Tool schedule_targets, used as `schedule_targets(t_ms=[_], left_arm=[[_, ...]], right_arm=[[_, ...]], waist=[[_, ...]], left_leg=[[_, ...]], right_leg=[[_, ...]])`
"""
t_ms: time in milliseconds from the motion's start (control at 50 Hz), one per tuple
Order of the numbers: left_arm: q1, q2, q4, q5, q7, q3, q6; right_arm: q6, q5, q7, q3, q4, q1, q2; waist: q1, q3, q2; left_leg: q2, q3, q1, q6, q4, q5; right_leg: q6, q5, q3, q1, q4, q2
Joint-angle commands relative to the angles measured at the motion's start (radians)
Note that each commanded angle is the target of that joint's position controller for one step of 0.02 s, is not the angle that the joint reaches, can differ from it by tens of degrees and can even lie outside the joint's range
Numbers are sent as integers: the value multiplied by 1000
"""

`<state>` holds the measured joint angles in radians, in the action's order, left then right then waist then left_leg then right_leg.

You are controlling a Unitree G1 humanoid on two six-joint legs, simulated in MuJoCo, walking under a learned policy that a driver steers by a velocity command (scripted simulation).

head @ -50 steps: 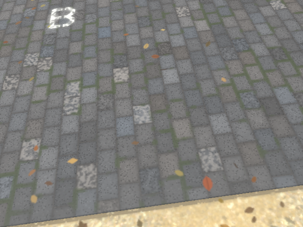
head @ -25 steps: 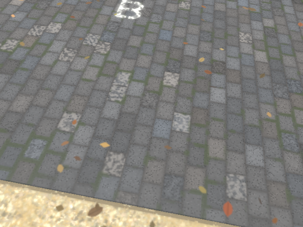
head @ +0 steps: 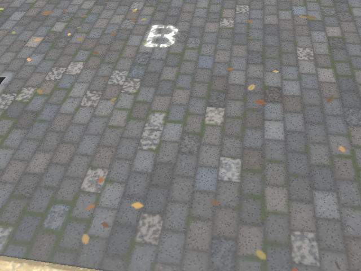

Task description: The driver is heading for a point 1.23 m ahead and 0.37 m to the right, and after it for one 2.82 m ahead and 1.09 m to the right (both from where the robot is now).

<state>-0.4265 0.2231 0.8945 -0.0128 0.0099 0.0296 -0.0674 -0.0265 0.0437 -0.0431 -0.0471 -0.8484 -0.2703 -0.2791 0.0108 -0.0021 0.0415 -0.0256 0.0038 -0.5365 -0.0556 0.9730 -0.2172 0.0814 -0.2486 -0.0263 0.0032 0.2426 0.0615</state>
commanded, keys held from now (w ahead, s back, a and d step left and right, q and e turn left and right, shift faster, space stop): w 0.62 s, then w+e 0.38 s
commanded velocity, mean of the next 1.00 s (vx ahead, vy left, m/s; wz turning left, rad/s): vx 0.48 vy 0.00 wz -0.11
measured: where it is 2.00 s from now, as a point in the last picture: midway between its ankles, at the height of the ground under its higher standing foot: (230, 165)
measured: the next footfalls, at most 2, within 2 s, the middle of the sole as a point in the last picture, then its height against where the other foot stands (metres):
left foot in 0.28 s outside the picture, level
right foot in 0.84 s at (221, 245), level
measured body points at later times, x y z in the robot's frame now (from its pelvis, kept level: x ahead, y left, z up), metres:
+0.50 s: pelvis +0.26 +0.04 +0.00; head +0.28 +0.05 +0.44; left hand +0.33 +0.30 -0.14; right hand +0.29 -0.22 -0.14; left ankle +0.28 +0.09 -0.75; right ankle +0.26 -0.10 -0.67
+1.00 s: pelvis +0.55 -0.02 -0.01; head +0.58 -0.03 +0.44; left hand +0.65 +0.23 -0.15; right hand +0.57 -0.28 -0.15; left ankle +0.49 +0.12 -0.65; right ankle +0.58 -0.07 -0.75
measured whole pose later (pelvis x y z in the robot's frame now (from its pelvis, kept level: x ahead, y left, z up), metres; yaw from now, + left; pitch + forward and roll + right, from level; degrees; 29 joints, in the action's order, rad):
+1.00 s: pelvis +0.55 -0.02 -0.01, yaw -9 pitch +0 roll +0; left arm -0.24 0.24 0.94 -0.01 0.01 0.07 -0.05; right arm -0.09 0.03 0.00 -0.03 -0.93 -0.25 -0.23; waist -0.01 0.07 0.02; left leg -0.04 0.00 -0.42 -0.04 1.19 -0.31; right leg 0.13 -0.16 -0.04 0.27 0.44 0.13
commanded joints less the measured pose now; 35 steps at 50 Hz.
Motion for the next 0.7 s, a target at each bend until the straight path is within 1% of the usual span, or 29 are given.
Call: schedule_targets(t_ms=[20,60,100,140,180,200,220,240,260,280,300,320,340,360,380,400,420,440,460,480,500,540,600,640,700], left_arm=[[-61,108,-9,7,3,20,-24],[-92,102,13,4,0,14,-24],[-111,101,32,2,-5,10,-24],[-133,111,52,0,-11,9,-26],[-132,124,70,-2,-17,8,-26],[-117,129,74,-2,-20,8,-26],[-97,138,77,-3,-23,9,-27],[-81,149,80,-6,-27,11,-25],[-69,158,82,-8,-27,13,-20],[-57,159,78,-1,-25,11,-18],[-103,81,40,17,-16,-9,-20],[-172,65,52,29,-13,-3,-18],[-73,141,32,5,-16,18,-15],[0,127,11,3,-10,16,-22],[25,104,12,1,-6,14,-23],[28,95,9,-13,-1,16,-11],[5,70,22,-23,7,11,4],[-1,56,24,-25,14,9,14],[12,50,20,-26,19,9,20],[46,50,8,-26,22,10,26],[94,54,-7,-27,24,11,30],[197,62,-41,-25,26,12,32],[323,49,-78,-17,27,4,27],[382,39,-93,-11,27,-2,25],[456,44,-116,-8,26,-5,23]], right_arm=[[-8,2,-6,-2,79,123,-35],[-6,0,-6,6,106,208,-23],[-7,-6,-9,19,124,278,-3],[-10,-12,-9,27,139,335,6],[-13,-14,-4,28,146,352,-4],[-15,-14,1,26,142,335,-12],[-17,-14,8,20,128,291,-23],[-21,-14,18,11,98,203,-44],[-29,-16,29,-3,48,58,-70],[-38,-4,42,-18,0,-100,-104],[-41,23,56,-44,-18,-233,-202],[-32,1,44,-50,-23,-218,-206],[-29,-30,35,-45,-19,-114,-164],[-35,-35,32,-29,-10,-30,-102],[-45,-30,30,-18,-15,8,-56],[-54,-29,33,-10,-31,12,-32],[-61,-27,35,-2,-46,11,-11],[-70,-28,36,-1,-59,-11,-12],[-77,-32,35,-3,-74,-34,-20],[-82,-35,35,-5,-87,-51,-31],[-83,-35,34,-7,-97,-67,-41],[-82,-36,34,-5,-113,-104,-41],[-81,-38,34,0,-135,-156,-40],[-82,-36,38,1,-151,-191,-47],[-80,-24,49,4,-176,-241,-46]], waist=[[17,108,-117],[34,125,-121],[47,136,-128],[59,143,-137],[48,142,-143],[29,131,-145],[0,102,-151],[-41,50,-159],[-101,-32,-151],[-171,-117,-133],[-174,-260,25],[-122,-351,160],[-96,-195,36],[-69,-69,7],[-36,8,-25],[-5,35,-13],[18,40,-7],[26,37,3],[32,42,3],[33,58,6],[28,74,4],[8,102,0],[-25,109,1],[-44,105,9],[-69,116,11]], left_leg=[[-31,39,-252,25,34,79],[-26,67,-254,39,-41,108],[-14,91,-209,41,-156,148],[3,107,-152,27,-267,170],[21,111,-91,-4,-345,158],[36,114,-42,-24,-373,137],[60,117,33,-45,-390,108],[87,114,132,-65,-402,71],[110,112,290,-89,-451,69],[52,56,533,-120,-490,87],[-229,-287,816,-192,-502,-100],[-411,-747,900,-308,-658,-114],[-353,-635,764,-282,-692,-139],[-318,-487,610,-260,-730,-98],[-266,-382,487,-225,-771,-12],[-223,-311,408,-195,-791,47],[-192,-253,360,-176,-812,84],[-184,-224,343,-178,-824,134],[-175,-196,338,-181,-839,164],[-168,-171,334,-182,-857,168],[-161,-153,337,-182,-876,160],[-144,-123,363,-174,-894,192],[-120,-75,403,-149,-884,289],[-124,-49,457,-136,-875,343],[-159,-13,568,-132,-858,410]], right_leg=[[94,322,165,-53,-123,-235],[92,438,133,-40,-118,-220],[83,514,105,-26,-112,-207],[82,565,97,-36,-113,-220],[85,649,93,-72,-96,-247],[82,745,84,-88,-63,-257],[74,892,74,-102,-2,-264],[62,1024,68,-118,103,-268],[51,1061,56,-107,269,-257],[40,896,35,30,481,-229],[17,448,-13,300,824,-145],[0,-252,33,531,1123,30],[18,-173,105,613,1150,-42],[22,-95,96,617,1099,-82],[23,-59,85,581,1031,-118],[16,-47,86,537,976,-142],[5,-38,80,493,946,-150],[-3,-29,67,480,927,-149],[-11,-16,56,493,904,-156],[-20,13,45,526,874,-166],[-30,52,34,565,840,-176],[-47,133,15,638,749,-189],[-61,240,-17,641,575,-174],[-55,283,-36,630,486,-153],[-26,273,-49,643,409,-129]])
